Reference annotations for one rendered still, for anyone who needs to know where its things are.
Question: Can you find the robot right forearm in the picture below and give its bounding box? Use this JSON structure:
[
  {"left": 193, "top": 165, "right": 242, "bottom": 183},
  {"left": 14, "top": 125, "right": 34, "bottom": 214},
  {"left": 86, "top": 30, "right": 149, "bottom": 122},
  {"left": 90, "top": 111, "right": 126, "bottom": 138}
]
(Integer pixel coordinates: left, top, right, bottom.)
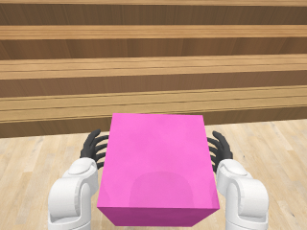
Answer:
[{"left": 216, "top": 159, "right": 270, "bottom": 230}]

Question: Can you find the robot left forearm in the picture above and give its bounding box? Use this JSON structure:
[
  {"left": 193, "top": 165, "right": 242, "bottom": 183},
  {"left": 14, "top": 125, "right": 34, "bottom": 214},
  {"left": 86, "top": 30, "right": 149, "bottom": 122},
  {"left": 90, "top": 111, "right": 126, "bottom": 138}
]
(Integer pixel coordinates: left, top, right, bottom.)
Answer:
[{"left": 47, "top": 157, "right": 99, "bottom": 230}]

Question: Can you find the robot right hand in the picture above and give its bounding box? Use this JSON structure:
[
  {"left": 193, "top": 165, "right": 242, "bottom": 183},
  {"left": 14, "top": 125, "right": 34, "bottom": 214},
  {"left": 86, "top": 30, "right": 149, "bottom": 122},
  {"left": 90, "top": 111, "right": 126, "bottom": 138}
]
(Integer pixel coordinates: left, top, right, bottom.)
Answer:
[{"left": 206, "top": 130, "right": 233, "bottom": 174}]

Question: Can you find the carton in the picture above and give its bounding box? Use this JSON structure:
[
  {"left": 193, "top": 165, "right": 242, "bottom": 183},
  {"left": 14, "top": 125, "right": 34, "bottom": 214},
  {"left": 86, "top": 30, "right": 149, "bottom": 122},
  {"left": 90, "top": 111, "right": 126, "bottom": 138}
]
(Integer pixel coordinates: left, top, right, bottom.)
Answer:
[{"left": 96, "top": 113, "right": 221, "bottom": 227}]

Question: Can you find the robot left hand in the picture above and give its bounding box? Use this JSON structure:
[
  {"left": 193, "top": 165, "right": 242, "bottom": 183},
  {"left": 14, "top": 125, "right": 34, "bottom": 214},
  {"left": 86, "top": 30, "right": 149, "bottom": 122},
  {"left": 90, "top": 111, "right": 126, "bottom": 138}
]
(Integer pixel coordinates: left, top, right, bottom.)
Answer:
[{"left": 80, "top": 128, "right": 109, "bottom": 170}]

